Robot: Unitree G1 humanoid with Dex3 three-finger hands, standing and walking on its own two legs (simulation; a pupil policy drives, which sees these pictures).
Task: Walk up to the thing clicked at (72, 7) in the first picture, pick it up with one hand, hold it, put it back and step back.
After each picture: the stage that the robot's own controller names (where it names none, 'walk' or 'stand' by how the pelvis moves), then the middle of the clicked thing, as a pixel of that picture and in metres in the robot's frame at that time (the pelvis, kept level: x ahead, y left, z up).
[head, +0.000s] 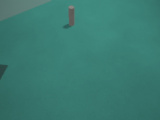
stand; (71, 16) +1.70 +0.09 -0.65
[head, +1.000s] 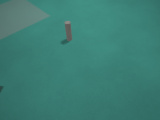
walk; (68, 31) +1.57 +0.21 -0.64
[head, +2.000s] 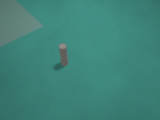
walk; (63, 55) +1.02 +0.21 -0.65
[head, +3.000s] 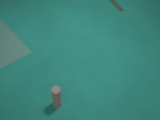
walk; (56, 97) +0.60 +0.15 -0.63
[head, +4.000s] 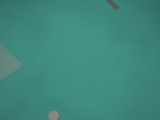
stand; out of the picture +0.38 +0.15 -0.62
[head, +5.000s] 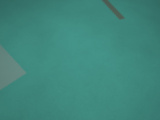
stand; out of the picture +0.35 +0.15 -0.64
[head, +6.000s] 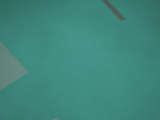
stand; out of the picture +0.37 +0.15 -0.65
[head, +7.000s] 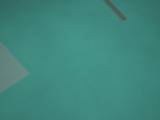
stand; out of the picture +0.36 +0.15 -0.66
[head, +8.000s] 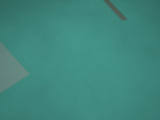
stand; out of the picture +0.35 +0.15 -0.66
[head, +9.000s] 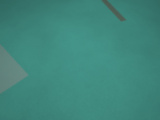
go down; out of the picture +0.35 +0.15 -0.66
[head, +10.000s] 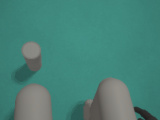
go down; (33, 58) +0.45 +0.14 -0.31
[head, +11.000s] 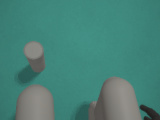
go down; (36, 59) +0.45 +0.14 -0.28
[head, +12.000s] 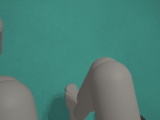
close in; out of the picture +0.46 +0.17 -0.18
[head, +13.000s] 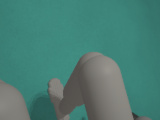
close; out of the picture +0.46 +0.19 -0.17
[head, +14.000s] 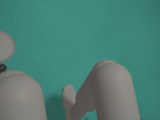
lift; out of the picture +0.38 +0.20 -0.15
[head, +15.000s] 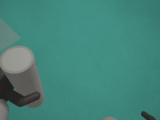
lift; (27, 83) +0.31 +0.16 +0.04
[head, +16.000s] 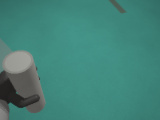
hold; (28, 86) +0.31 +0.16 +0.06
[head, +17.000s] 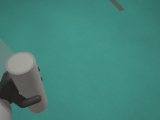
hold; (31, 87) +0.31 +0.16 +0.04
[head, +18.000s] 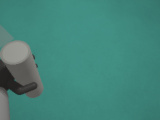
crouch; (26, 74) +0.36 +0.16 +0.00
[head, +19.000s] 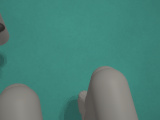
lower; out of the picture +0.52 +0.18 -0.05
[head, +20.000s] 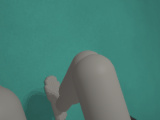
lower; out of the picture +0.49 +0.21 -0.17
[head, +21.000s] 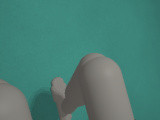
lower; out of the picture +0.47 +0.21 -0.17
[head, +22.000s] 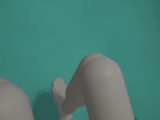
lower; out of the picture +0.45 +0.19 -0.18
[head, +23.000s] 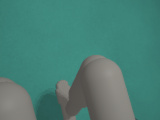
lower; out of the picture +0.45 +0.18 -0.17
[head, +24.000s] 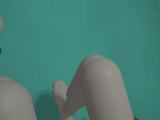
open; out of the picture +0.44 +0.17 -0.17
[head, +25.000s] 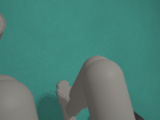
rise; out of the picture +0.45 +0.17 -0.18
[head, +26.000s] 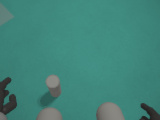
walk; (54, 87) +0.42 +0.11 -0.45
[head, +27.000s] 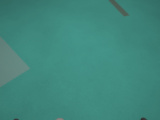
stand; out of the picture +0.37 +0.11 -0.60
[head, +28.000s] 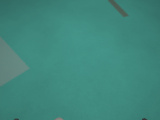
stand; out of the picture +0.37 +0.12 -0.60
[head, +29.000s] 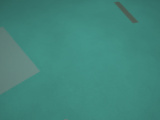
stand; out of the picture +0.38 +0.11 -0.65
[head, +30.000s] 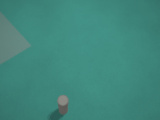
walk; (63, 105) +0.42 +0.07 -0.64
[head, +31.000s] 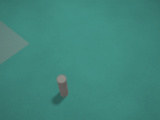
walk; (63, 86) +0.62 +0.16 -0.63
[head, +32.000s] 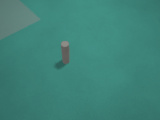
stand; (65, 53) +0.96 +0.13 -0.63
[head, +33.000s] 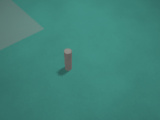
stand; (68, 60) +0.98 +0.10 -0.65
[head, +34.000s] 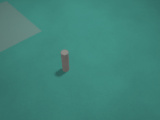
stand; (65, 61) +1.00 +0.13 -0.66
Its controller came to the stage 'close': yes
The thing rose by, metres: 0.70
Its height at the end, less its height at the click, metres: +0.00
